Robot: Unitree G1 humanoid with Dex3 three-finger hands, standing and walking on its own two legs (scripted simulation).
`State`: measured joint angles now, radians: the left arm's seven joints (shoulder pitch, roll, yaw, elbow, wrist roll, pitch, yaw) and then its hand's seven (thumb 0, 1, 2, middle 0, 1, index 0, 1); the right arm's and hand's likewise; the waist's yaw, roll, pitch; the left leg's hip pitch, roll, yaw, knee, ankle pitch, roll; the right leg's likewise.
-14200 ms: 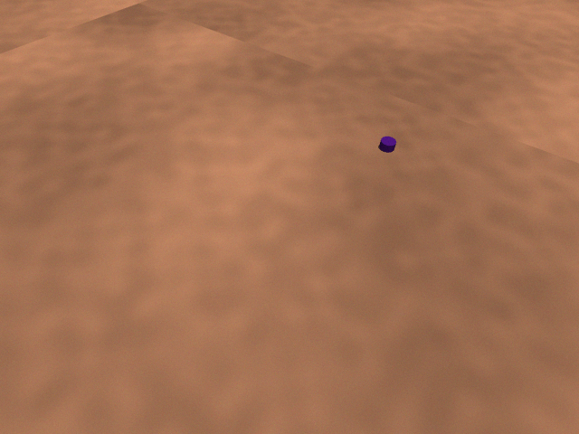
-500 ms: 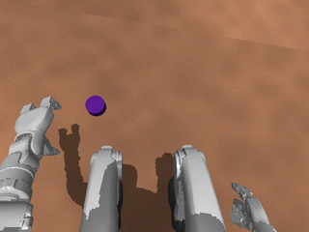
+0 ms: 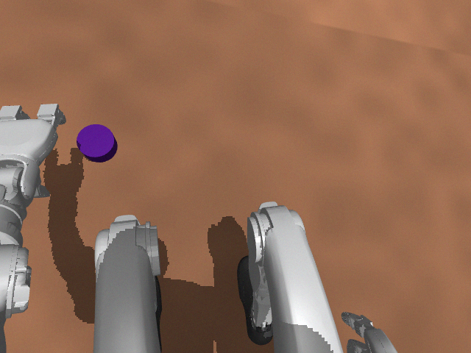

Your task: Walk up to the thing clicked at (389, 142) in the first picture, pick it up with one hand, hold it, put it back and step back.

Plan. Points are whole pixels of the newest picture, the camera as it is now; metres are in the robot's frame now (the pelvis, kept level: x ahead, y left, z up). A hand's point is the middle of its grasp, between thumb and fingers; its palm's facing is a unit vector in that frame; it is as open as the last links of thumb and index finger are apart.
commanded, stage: rise first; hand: left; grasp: from above
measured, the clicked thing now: (97, 143) +0.53 +0.25 -0.35
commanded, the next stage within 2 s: none
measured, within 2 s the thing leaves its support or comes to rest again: neither
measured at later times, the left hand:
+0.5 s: hand (56, 148) +0.47 +0.29 -0.20, palm faces -0.45 -0.06 -0.89, open 14.1 cm
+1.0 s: hand (61, 145) +0.48 +0.28 -0.22, palm faces -0.44 -0.06 -0.90, open 14.1 cm
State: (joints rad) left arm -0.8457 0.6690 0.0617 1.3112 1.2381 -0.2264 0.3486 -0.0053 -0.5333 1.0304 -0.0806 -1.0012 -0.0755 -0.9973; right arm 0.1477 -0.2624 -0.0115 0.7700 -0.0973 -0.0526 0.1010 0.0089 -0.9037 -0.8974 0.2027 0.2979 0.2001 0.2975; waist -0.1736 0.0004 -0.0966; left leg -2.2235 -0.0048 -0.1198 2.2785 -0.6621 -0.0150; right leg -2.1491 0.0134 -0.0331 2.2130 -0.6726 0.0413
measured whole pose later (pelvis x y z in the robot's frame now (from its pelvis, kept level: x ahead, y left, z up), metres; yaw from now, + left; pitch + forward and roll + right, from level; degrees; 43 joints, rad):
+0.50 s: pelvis +0.01 +0.00 -0.03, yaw -2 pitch +35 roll -7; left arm -0.96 0.74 0.11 1.43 1.26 -0.21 0.40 0.00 -0.52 1.00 -0.08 -1.03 -0.09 -1.01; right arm 0.13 -0.26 0.04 0.76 -0.15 -0.04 0.13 0.01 -0.91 -0.90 0.20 0.30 0.20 0.30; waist -0.23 -0.02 -0.04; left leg -2.29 0.00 -0.15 2.37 -0.70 -0.03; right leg -2.23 0.03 -0.05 2.30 -0.69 0.05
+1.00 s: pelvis +0.01 +0.00 -0.04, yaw -3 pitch +34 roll -9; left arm -0.98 0.80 0.12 1.47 1.27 -0.22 0.42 0.00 -0.53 1.00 -0.09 -1.04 -0.09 -1.02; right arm 0.14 -0.28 0.09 0.73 -0.16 -0.05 0.14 0.00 -0.91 -0.90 0.20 0.30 0.20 0.30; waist -0.26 -0.03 -0.01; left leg -2.33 0.00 -0.17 2.42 -0.70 -0.03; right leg -2.25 0.04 -0.07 2.33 -0.68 0.05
